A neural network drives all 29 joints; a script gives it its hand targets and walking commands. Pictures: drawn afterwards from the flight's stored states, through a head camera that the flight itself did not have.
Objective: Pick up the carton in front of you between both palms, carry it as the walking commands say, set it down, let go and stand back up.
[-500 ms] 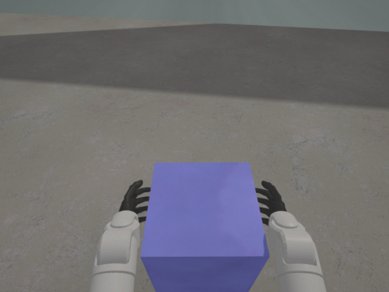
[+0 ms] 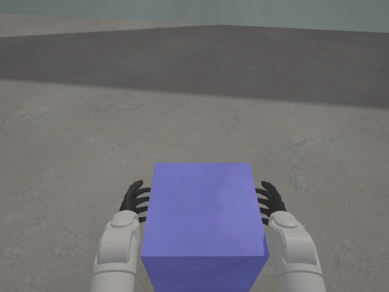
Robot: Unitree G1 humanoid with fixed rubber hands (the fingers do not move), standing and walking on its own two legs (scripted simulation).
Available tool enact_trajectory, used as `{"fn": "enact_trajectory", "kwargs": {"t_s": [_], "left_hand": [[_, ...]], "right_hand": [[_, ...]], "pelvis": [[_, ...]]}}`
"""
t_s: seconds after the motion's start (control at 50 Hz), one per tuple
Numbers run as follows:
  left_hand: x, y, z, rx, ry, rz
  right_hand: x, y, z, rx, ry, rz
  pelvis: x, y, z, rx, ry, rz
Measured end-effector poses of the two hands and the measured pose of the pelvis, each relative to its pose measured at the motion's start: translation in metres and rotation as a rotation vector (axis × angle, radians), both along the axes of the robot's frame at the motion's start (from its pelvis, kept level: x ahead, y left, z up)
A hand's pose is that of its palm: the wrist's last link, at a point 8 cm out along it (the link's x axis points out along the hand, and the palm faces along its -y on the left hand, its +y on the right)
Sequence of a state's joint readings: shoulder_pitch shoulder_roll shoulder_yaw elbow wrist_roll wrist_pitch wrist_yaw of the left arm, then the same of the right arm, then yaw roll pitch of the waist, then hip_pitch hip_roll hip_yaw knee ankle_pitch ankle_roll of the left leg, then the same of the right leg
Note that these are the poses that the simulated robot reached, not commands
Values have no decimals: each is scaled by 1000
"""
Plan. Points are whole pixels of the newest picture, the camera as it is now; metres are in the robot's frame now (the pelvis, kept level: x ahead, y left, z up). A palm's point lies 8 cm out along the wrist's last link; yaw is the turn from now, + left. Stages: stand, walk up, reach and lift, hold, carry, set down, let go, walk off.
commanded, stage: carry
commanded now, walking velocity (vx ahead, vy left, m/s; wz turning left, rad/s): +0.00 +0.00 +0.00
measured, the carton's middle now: (202, 231) +0.30 +0.00 -0.04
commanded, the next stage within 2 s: hold in 0.18 s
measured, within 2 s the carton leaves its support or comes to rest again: neither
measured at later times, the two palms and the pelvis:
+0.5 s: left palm (123, 233) +0.25 +0.15 +0.05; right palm (280, 228) +0.26 -0.15 +0.05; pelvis -0.03 -0.01 +0.01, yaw +1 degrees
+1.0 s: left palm (129, 232) +0.24 +0.14 +0.06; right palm (291, 232) +0.24 -0.16 +0.06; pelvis -0.05 -0.02 +0.00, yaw +0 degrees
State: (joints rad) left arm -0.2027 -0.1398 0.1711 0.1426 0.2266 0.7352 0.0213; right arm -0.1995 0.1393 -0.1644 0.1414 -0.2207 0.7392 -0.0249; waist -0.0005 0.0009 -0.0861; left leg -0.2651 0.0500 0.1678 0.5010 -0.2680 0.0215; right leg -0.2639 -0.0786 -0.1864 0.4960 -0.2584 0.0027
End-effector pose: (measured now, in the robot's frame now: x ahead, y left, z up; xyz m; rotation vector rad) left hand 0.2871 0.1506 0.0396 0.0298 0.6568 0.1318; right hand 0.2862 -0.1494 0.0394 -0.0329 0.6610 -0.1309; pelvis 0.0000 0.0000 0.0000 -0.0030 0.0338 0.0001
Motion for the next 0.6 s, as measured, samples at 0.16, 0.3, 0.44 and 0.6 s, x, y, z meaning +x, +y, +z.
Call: {"fn": "enact_trajectory", "kwargs": {"t_s": [0.16, 0.3, 0.44, 0.6], "left_hand": [[-3, 0, 0, 0, 0, -1], [-17, 1, 2, 12, 6, -7], [-33, 3, 5, 4, 2, 19], [-48, -1, 11, 6, -3, 21]], "right_hand": [[-3, 0, 0, 0, 0, 0], [-15, 1, 2, -15, 6, 18], [-25, 4, 7, -14, 2, 38], [-39, -1, 11, -6, -3, 39]], "pelvis": [[-3, 0, 0, 0, 0, 0], [-8, 0, 7, -3, -98, 14], [-22, -4, 8, 4, -148, 23], [-41, -10, 6, 6, -191, 27]]}}
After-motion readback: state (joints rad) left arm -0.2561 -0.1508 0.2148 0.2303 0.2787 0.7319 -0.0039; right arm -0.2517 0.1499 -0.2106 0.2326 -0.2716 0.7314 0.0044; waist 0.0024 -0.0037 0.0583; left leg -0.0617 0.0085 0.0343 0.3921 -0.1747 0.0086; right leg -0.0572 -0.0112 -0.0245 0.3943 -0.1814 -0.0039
